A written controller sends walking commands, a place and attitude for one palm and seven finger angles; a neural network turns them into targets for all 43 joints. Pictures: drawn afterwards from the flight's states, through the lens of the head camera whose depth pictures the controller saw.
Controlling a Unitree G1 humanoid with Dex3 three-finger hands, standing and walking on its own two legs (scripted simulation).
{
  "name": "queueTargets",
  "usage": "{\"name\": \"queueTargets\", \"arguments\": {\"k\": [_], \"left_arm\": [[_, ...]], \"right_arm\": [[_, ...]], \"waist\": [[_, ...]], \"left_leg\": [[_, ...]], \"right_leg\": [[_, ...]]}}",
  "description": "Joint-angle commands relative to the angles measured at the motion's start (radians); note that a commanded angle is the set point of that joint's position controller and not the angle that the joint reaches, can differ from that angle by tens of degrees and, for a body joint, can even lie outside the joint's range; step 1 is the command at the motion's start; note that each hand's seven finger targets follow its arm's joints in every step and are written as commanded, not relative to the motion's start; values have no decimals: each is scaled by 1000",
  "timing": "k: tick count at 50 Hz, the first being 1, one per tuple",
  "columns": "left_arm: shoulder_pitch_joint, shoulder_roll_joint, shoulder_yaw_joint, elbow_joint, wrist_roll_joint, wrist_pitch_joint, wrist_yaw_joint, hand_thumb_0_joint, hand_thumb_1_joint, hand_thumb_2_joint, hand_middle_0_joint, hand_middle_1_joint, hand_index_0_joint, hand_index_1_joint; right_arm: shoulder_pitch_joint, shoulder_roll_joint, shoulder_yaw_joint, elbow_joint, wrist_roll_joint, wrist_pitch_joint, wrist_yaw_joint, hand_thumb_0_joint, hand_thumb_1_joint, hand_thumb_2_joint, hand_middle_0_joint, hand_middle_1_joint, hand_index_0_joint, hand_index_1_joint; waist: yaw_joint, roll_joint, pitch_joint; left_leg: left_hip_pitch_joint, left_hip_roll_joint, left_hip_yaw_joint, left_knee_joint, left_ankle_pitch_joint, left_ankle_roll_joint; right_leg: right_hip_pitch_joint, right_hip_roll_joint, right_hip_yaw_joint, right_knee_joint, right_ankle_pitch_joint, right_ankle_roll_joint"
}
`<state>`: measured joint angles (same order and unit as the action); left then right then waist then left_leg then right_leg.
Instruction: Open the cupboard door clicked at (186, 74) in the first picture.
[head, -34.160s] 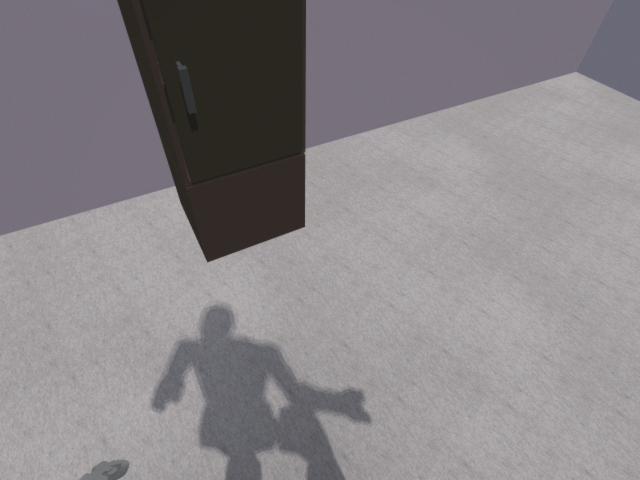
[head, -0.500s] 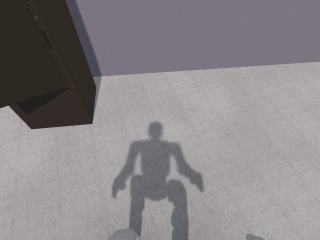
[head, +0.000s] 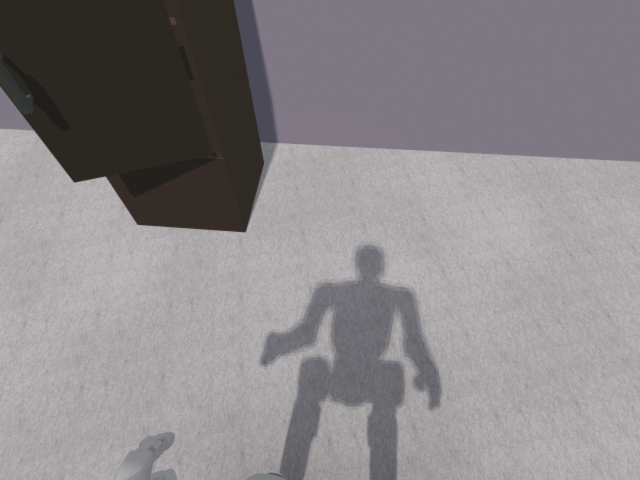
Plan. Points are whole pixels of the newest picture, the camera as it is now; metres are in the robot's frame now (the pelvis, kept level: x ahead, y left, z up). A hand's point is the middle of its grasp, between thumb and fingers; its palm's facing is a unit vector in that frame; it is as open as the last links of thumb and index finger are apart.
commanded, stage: turn to face it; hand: left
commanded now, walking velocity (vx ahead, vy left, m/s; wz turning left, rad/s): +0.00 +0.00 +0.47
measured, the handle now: (13, 83) +0.87 +0.71 -0.01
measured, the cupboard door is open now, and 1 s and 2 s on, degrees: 21 21 21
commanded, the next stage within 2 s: take the last steps up to it in 0.28 s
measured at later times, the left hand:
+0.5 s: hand out of the picture -0.03 +0.22 -0.18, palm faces +0.30 -0.93 -0.23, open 7.4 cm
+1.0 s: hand out of the picture +0.05 +0.19 -0.14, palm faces +0.41 -0.89 -0.21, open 7.4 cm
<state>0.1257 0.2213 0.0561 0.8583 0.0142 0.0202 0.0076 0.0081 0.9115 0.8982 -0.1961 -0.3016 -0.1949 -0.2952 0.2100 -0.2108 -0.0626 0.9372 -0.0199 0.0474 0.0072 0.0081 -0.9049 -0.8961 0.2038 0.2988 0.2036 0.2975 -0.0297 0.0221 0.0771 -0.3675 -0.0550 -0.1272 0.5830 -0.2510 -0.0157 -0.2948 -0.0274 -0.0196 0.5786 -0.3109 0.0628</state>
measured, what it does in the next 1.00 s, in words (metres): walks ahead, turning left: left foot, then right foot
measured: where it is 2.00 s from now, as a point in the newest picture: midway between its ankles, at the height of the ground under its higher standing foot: (242, 397)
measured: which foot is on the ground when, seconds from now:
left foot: down 0.00-0.00, up 0.02-0.40, down 0.42-0.80, up 0.82-1.00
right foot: down 0.00-0.42, up 0.44-0.78, down 0.80-1.00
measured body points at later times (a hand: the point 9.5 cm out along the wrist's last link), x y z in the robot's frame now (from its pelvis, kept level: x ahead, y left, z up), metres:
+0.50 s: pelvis +0.01 +0.02 +0.00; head +0.04 +0.05 +0.45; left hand -0.04 +0.27 -0.16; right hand +0.19 -0.19 -0.13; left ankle -0.01 +0.12 -0.73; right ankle -0.01 -0.12 -0.69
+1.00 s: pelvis +0.11 +0.03 +0.02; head +0.14 +0.01 +0.47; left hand +0.03 +0.24 -0.12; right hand +0.21 -0.19 -0.15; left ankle +0.05 +0.19 -0.63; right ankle +0.11 -0.07 -0.73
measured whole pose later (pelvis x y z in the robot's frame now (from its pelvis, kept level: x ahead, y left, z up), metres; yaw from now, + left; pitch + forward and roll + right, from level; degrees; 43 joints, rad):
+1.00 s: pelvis +0.11 +0.03 +0.02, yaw +21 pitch +0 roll +3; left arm 0.34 0.12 0.04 1.04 0.03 -0.05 0.00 0.01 0.92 0.90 -0.20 -0.30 -0.20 -0.30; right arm 0.27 -0.22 -0.07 1.06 -0.03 0.03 0.03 0.01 -0.91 -0.90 0.20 0.30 0.20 0.30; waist 0.00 0.01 0.03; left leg -0.55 0.04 0.00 1.14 -0.20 -0.02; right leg -0.13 -0.10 -0.15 0.42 -0.29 0.00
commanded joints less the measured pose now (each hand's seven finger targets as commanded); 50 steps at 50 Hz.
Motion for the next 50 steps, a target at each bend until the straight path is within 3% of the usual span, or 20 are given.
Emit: {"name": "queueTargets", "arguments": {"k": [1,3,6,14,18,19,20,21,22,25,29,35,37,38,39,40,41,43,45,50], "left_arm": [[165,227,48,-26,12,-31,30,0,900,900,-200,-300,-200,-300],[48,144,33,-47,7,-31,33,0,900,900,-200,-300,-200,-300],[55,117,23,-43,4,-39,28,0,900,900,-200,-300,-200,-300],[186,159,45,22,18,-38,26,0,900,900,-200,-300,-200,-300],[170,175,50,46,10,-35,23,0,900,900,-200,-300,-200,-300],[159,164,44,47,-1,-32,20,0,900,900,-200,-300,-200,-300],[169,111,37,29,-8,-28,15,0,900,900,-200,-300,-200,-300],[122,53,15,-3,-11,-20,11,0,900,900,-200,-300,-200,-300],[58,72,16,-21,4,-8,15,0,900,900,-200,-300,-200,-300],[29,84,29,10,14,-8,-7,0,900,900,-200,-300,-200,-300],[95,62,26,48,15,-17,-27,0,900,900,-200,-300,-200,-300],[66,30,16,28,12,-32,-30,0,900,900,-200,-300,-200,-300],[163,38,22,62,13,-44,-31,0,900,900,-200,-300,-200,-300],[246,49,32,94,15,-51,-27,0,900,900,-200,-300,-200,-300],[349,109,46,126,25,-61,-17,0,900,900,-200,-300,-200,-300],[425,212,64,139,27,-67,-6,0,900,900,-200,-300,-200,-300],[389,198,57,126,12,-64,3,0,900,900,-200,-300,-200,-300],[243,130,43,98,13,-74,8,0,900,900,-200,-300,-200,-300],[194,48,17,101,10,-88,7,0,900,900,-200,-300,-200,-300],[304,45,18,170,8,-110,9,0,900,900,-200,-300,-200,-300]], "right_arm": [[-67,-139,-49,-109,4,-21,-8,0,-900,-900,200,300,200,300],[-41,-124,-52,-60,1,2,0,0,-900,-900,200,300,200,300],[-43,-94,-37,-45,2,7,12,0,-900,-900,200,300,200,300],[-147,-52,-10,-44,9,-4,10,0,-900,-900,200,300,200,300],[-64,-64,-7,-18,8,-25,3,0,-900,-900,200,300,200,300],[-14,-94,-12,0,4,-33,2,0,-900,-900,200,300,200,300],[33,-182,-30,4,-6,-43,-3,0,-900,-900,200,300,200,300],[91,-261,-49,11,-12,-35,-13,0,-900,-900,200,300,200,300],[115,-259,-44,20,-13,-25,-17,0,-900,-900,200,300,200,300],[21,-184,-21,-10,-13,-41,-31,0,-900,-900,200,300,200,300],[22,-164,-11,-13,-7,-70,-28,0,-900,-900,200,300,200,300],[54,-155,-15,10,-9,-70,-20,0,-900,-900,200,300,200,300],[31,-156,-14,12,-6,-65,-15,0,-900,-900,200,300,200,300],[12,-138,-15,9,-2,-64,-15,0,-900,-900,200,300,200,300],[10,-90,-7,2,8,-69,-8,0,-900,-900,200,300,200,300],[-7,-37,2,-31,10,-74,-4,0,-900,-900,200,300,200,300],[-47,-110,-13,-43,-7,-64,0,0,-900,-900,200,300,200,300],[-40,-86,-21,-5,-13,-55,11,0,-900,-900,200,300,200,300],[14,-55,-16,37,-15,-40,22,0,-900,-900,200,300,200,300],[14,-10,-5,66,-5,-38,28,0,-900,-900,200,300,200,300]], "waist": [[82,-247,-145],[20,-219,-71],[11,-213,-65],[75,-217,-72],[30,-216,-119],[-1,-161,-139],[-22,78,-200],[-53,287,-196],[-63,195,-153],[-19,231,-34],[23,105,-54],[25,112,-42],[74,78,-57],[119,23,-64],[164,-152,-82],[194,-427,-82],[165,-283,-2],[93,-232,97],[39,-205,106],[54,-146,9]], "left_leg": [[-245,6,30,542,-374,-15],[-241,53,41,676,-242,-28],[-236,63,88,644,-148,-46],[-105,55,190,251,-217,-36],[101,27,225,-52,-49,-11],[243,51,204,-168,106,5],[402,227,-12,-186,324,80],[425,422,-258,-218,571,222],[364,449,-228,-227,444,266],[214,334,-184,-328,-15,232],[221,266,-92,-348,-1,204],[166,245,-78,-332,-70,217],[68,209,-50,-254,-124,191],[-57,161,-20,-144,-188,158],[-207,55,84,54,-264,102],[-371,-20,143,378,-368,53],[-406,35,56,560,-311,44],[-370,103,39,647,-107,31],[-300,132,58,633,25,8],[-315,129,138,506,106,-29]], "right_leg": [[231,-477,367,-277,376,-228],[164,-349,214,-257,384,-207],[195,-269,36,-221,532,-157],[274,-308,-29,-162,674,-180],[239,-284,-80,-39,659,-131],[147,-259,-101,52,579,-94],[-29,-170,-162,206,248,-36],[-198,-75,-135,386,-351,-4],[-226,-84,-52,483,-383,-26],[-296,-89,-9,572,-211,-34],[-263,-74,-41,500,-94,-30],[-107,-40,-92,166,-97,-26],[80,-6,-117,40,-28,-27],[256,-17,-100,-59,9,-33],[410,-155,61,-198,-137,-63],[474,-448,487,-384,-297,-159],[319,-525,621,-479,-427,-225],[114,-455,488,-497,-450,-192],[30,-358,212,-467,-198,-132],[227,-291,-22,-397,277,-120]]}}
